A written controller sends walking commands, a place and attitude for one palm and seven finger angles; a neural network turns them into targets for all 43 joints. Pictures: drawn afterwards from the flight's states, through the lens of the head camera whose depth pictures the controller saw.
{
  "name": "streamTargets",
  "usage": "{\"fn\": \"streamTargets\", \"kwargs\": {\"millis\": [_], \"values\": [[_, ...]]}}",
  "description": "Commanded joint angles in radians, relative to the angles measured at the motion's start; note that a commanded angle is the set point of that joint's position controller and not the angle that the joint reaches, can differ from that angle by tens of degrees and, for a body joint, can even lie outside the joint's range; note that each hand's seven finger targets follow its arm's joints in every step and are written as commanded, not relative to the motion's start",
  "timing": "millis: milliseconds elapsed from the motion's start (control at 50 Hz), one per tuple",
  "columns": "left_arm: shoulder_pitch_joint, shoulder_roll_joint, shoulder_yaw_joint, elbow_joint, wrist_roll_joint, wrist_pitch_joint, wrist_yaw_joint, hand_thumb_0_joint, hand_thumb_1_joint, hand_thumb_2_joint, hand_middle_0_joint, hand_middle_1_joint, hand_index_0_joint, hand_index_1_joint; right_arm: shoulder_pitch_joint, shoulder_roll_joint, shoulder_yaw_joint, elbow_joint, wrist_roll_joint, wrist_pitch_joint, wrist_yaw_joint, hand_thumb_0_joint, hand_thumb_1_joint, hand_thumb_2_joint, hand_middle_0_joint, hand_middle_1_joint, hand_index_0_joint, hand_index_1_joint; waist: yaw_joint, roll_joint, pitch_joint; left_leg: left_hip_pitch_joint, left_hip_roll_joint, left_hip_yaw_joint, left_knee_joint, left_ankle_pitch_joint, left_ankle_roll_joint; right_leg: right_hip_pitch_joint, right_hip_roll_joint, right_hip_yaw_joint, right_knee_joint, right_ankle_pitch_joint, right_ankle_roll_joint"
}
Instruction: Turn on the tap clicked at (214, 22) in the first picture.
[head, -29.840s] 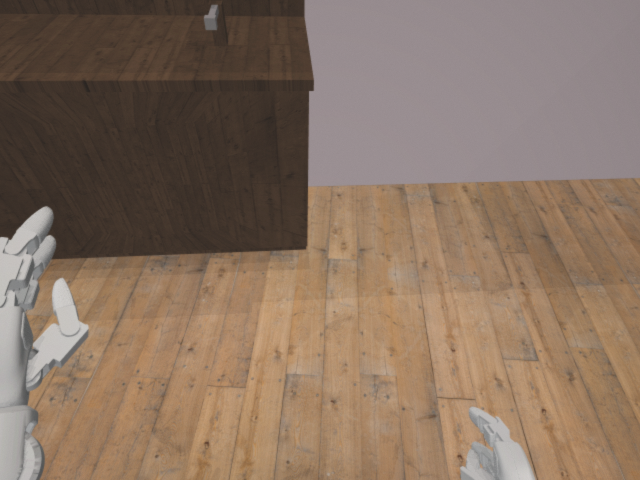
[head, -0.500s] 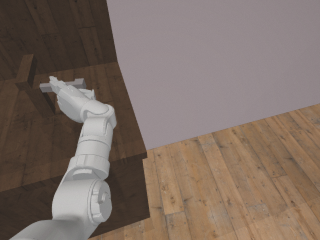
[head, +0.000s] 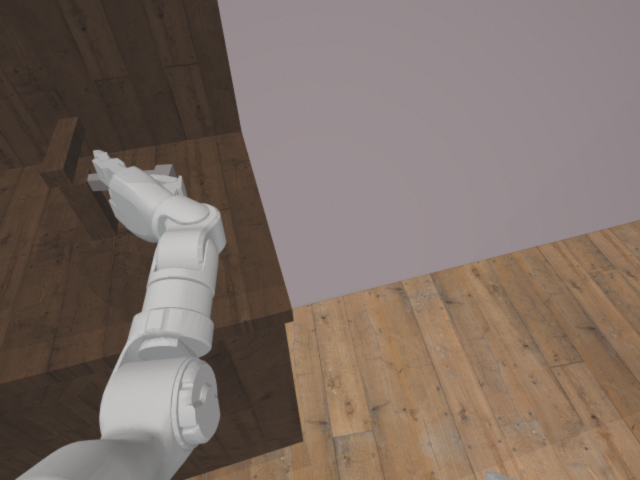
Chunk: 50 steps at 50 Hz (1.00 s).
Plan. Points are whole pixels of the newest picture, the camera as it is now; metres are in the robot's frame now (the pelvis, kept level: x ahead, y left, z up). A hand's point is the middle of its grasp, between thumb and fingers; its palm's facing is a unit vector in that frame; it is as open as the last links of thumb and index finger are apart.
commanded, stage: lift the hand up off the lever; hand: left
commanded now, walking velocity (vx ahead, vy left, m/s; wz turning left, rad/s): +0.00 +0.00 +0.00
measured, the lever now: (165, 177) +0.50 +0.25 +0.13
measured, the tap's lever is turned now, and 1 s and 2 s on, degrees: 78 78 78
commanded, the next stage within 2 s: draw the hand back beside the body in 1.24 s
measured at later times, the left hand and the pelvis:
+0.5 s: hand (165, 178) +0.42 +0.21 +0.19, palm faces +0.79 -0.61 -0.08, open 7.8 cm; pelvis +0.00 +0.00 +0.01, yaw +0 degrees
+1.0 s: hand (160, 169) +0.41 +0.20 +0.21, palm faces +0.79 -0.61 -0.08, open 7.8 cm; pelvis +0.00 +0.01 +0.01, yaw -1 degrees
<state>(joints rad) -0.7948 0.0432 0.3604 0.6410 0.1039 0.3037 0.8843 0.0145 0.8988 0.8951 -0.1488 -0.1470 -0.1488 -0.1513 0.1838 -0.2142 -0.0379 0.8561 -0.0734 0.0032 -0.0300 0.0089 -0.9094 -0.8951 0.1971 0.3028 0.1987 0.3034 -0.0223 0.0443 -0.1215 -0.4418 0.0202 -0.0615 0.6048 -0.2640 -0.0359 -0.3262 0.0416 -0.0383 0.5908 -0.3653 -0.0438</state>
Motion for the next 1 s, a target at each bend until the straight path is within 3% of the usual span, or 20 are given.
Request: {"fn": "streamTargets", "kwargs": {"millis": [0,120,140,160,180,200,300,400,540,620,640,660,680,800,820,840,860,940,960,980], "values": [[-0.437,0.155,-0.057,-0.288,0.037,-0.054,-0.007,0.000,0.900,0.900,-0.150,-0.150,-0.150,-0.150,-0.079,-0.100,-0.032,-0.132,0.002,-0.039,-0.011,0.000,-0.900,-0.900,0.200,0.300,0.200,0.300,0.014,-0.071,-0.337,0.200,-0.027,0.081,-0.025,0.335,0.043,0.136,-0.041,-0.005,-0.071,0.506,0.033],[-0.388,0.186,-0.031,-0.324,0.004,-0.023,-0.034,0.000,0.900,0.900,-0.150,-0.150,-0.150,-0.150,-0.117,-0.105,-0.025,-0.144,0.018,-0.029,-0.025,0.000,-0.900,-0.900,0.200,0.300,0.200,0.300,0.024,-0.125,-0.266,0.184,-0.029,0.089,-0.052,0.302,0.049,0.162,-0.054,0.005,-0.109,0.523,0.048],[-0.397,0.206,-0.020,-0.321,0.010,-0.018,-0.037,0.000,0.900,0.900,-0.150,-0.150,-0.150,-0.150,-0.121,-0.111,-0.026,-0.134,0.017,-0.027,-0.028,0.000,-0.900,-0.900,0.200,0.300,0.200,0.300,0.027,-0.105,-0.255,0.197,-0.028,0.089,-0.056,0.305,0.048,0.159,-0.050,0.006,-0.116,0.505,0.042],[-0.410,0.165,-0.056,-0.353,0.009,-0.018,-0.040,0.000,0.900,0.900,-0.150,-0.150,-0.150,-0.150,-0.128,-0.103,-0.022,-0.143,0.019,-0.030,-0.025,0.000,-0.900,-0.900,0.200,0.300,0.200,0.300,0.023,-0.085,-0.254,0.203,-0.028,0.092,-0.059,0.309,0.049,0.154,-0.050,0.003,-0.115,0.495,0.040],[-0.411,0.178,-0.051,-0.350,0.015,-0.017,-0.040,0.000,0.900,0.900,-0.150,-0.150,-0.150,-0.150,-0.131,-0.103,-0.023,-0.138,0.020,-0.030,-0.026,0.000,-0.900,-0.900,0.200,0.300,0.200,0.300,0.021,-0.093,-0.248,0.210,-0.025,0.091,-0.056,0.309,0.049,0.145,-0.047,0.000,-0.117,0.482,0.037],[-0.438,0.148,-0.085,-0.369,0.023,-0.016,-0.041,0.000,0.900,0.900,-0.150,-0.150,-0.150,-0.150,-0.140,-0.101,-0.022,-0.138,0.018,-0.034,-0.024,0.000,-0.900,-0.900,0.200,0.300,0.200,0.300,0.015,-0.065,-0.250,0.220,-0.026,0.092,-0.053,0.312,0.048,0.133,-0.047,0.002,-0.119,0.474,0.034],[-0.448,0.111,-0.127,-0.384,0.014,-0.002,-0.049,0.000,0.900,0.900,-0.150,-0.150,-0.150,-0.150,-0.157,-0.099,-0.021,-0.134,0.020,-0.044,-0.025,0.000,-0.900,-0.900,0.200,0.300,0.200,0.300,0.012,-0.057,-0.255,0.247,-0.028,0.084,-0.058,0.306,0.047,0.121,-0.038,-0.002,-0.125,0.429,0.027],[-0.420,0.117,-0.107,-0.363,-0.016,0.027,-0.057,0.000,0.900,0.900,-0.150,-0.150,-0.150,-0.150,-0.175,-0.096,-0.015,-0.137,0.028,-0.034,-0.030,0.000,-0.900,-0.900,0.200,0.300,0.200,0.300,0.029,-0.077,-0.258,0.248,-0.033,0.082,-0.076,0.312,0.043,0.151,-0.042,-0.004,-0.134,0.437,0.028],[-0.429,0.127,-0.097,-0.369,0.002,0.042,-0.037,0.000,0.900,0.900,-0.150,-0.150,-0.150,-0.150,-0.194,-0.095,-0.013,-0.138,0.026,-0.024,-0.025,0.000,-0.900,-0.900,0.200,0.300,0.200,0.300,0.049,-0.065,-0.257,0.272,-0.025,0.080,-0.086,0.348,0.033,0.154,-0.032,-0.011,-0.135,0.423,0.015],[-0.456,0.110,-0.114,-0.381,0.005,0.043,-0.034,0.000,0.900,0.900,-0.150,-0.150,-0.150,-0.150,-0.205,-0.089,-0.010,-0.143,0.027,-0.025,-0.021,0.000,-0.900,-0.900,0.200,0.300,0.200,0.300,0.039,-0.090,-0.256,0.268,-0.022,0.085,-0.086,0.335,0.036,0.150,-0.036,-0.010,-0.139,0.413,0.019],[-0.450,0.135,-0.095,-0.376,0.007,0.047,-0.034,0.000,0.900,0.900,-0.150,-0.150,-0.150,-0.150,-0.205,-0.096,-0.013,-0.136,0.025,-0.022,-0.023,0.000,-0.900,-0.900,0.200,0.300,0.200,0.300,0.047,-0.060,-0.253,0.278,-0.022,0.082,-0.090,0.336,0.032,0.148,-0.030,-0.010,-0.143,0.395,0.013],[-0.461,0.092,-0.134,-0.389,0.006,0.050,-0.036,0.000,0.900,0.900,-0.150,-0.150,-0.150,-0.150,-0.211,-0.090,-0.009,-0.141,0.027,-0.024,-0.021,0.000,-0.900,-0.900,0.200,0.300,0.200,0.300,0.039,-0.052,-0.247,0.280,-0.020,0.084,-0.091,0.336,0.032,0.142,-0.032,-0.011,-0.143,0.389,0.012],[-0.481,0.098,-0.130,-0.399,0.005,0.050,-0.033,0.000,0.900,0.900,-0.150,-0.150,-0.150,-0.150,-0.210,-0.088,-0.009,-0.140,0.027,-0.026,-0.020,0.000,-0.900,-0.900,0.200,0.300,0.200,0.300,0.038,-0.061,-0.259,0.288,-0.020,0.081,-0.092,0.338,0.031,0.143,-0.030,-0.012,-0.143,0.388,0.013],[-0.453,0.129,-0.096,-0.373,-0.013,0.070,-0.038,0.000,0.900,0.900,-0.150,-0.150,-0.150,-0.150,-0.217,-0.090,-0.006,-0.140,0.032,-0.020,-0.025,0.000,-0.900,-0.900,0.200,0.300,0.200,0.300,0.051,-0.090,-0.253,0.271,-0.022,0.084,-0.109,0.323,0.034,0.174,-0.034,-0.010,-0.157,0.386,0.016],[-0.459,0.115,-0.107,-0.386,-0.013,0.072,-0.038,0.000,0.900,0.900,-0.150,-0.150,-0.150,-0.150,-0.221,-0.089,-0.006,-0.143,0.032,-0.020,-0.024,0.000,-0.900,-0.900,0.200,0.300,0.200,0.300,0.050,-0.083,-0.257,0.276,-0.024,0.087,-0.107,0.332,0.034,0.177,-0.034,-0.010,-0.156,0.401,0.016],[-0.427,0.146,-0.081,-0.376,-0.014,0.078,-0.039,0.000,0.900,0.900,-0.150,-0.150,-0.150,-0.150,-0.220,-0.095,-0.009,-0.138,0.031,-0.016,-0.026,0.000,-0.900,-0.900,0.200,0.300,0.200,0.300,0.062,-0.066,-0.252,0.279,-0.024,0.085,-0.110,0.333,0.031,0.183,-0.030,-0.009,-0.159,0.393,0.013],[-0.450,0.100,-0.123,-0.394,-0.012,0.077,-0.041,0.000,0.900,0.900,-0.150,-0.150,-0.150,-0.150,-0.221,-0.089,-0.004,-0.142,0.032,-0.018,-0.021,0.000,-0.900,-0.900,0.200,0.300,0.200,0.300,0.051,-0.061,-0.251,0.287,-0.021,0.086,-0.114,0.350,0.030,0.179,-0.033,-0.014,-0.155,0.404,0.012],[-0.427,0.111,-0.121,-0.425,-0.010,0.089,-0.042,0.000,0.900,0.900,-0.150,-0.150,-0.150,-0.150,-0.229,-0.095,-0.008,-0.141,0.031,-0.018,-0.019,0.000,-0.900,-0.900,0.200,0.300,0.200,0.300,0.058,-0.054,-0.253,0.301,-0.021,0.085,-0.113,0.358,0.027,0.186,-0.028,-0.012,-0.158,0.408,0.009],[-0.429,0.088,-0.136,-0.429,-0.017,0.090,-0.042,0.000,0.900,0.900,-0.150,-0.150,-0.150,-0.150,-0.230,-0.090,-0.005,-0.147,0.034,-0.021,-0.018,0.000,-0.900,-0.900,0.200,0.300,0.200,0.300,0.053,-0.078,-0.242,0.299,-0.019,0.086,-0.119,0.352,0.031,0.184,-0.030,-0.015,-0.161,0.403,0.013],[-0.422,0.113,-0.115,-0.433,-0.022,0.092,-0.043,0.000,0.900,0.900,-0.150,-0.150,-0.150,-0.150,-0.235,-0.091,-0.006,-0.148,0.037,-0.021,-0.019,0.000,-0.900,-0.900,0.200,0.300,0.200,0.300,0.055,-0.089,-0.241,0.297,-0.020,0.088,-0.118,0.343,0.034,0.185,-0.032,-0.010,-0.166,0.402,0.016]]}}
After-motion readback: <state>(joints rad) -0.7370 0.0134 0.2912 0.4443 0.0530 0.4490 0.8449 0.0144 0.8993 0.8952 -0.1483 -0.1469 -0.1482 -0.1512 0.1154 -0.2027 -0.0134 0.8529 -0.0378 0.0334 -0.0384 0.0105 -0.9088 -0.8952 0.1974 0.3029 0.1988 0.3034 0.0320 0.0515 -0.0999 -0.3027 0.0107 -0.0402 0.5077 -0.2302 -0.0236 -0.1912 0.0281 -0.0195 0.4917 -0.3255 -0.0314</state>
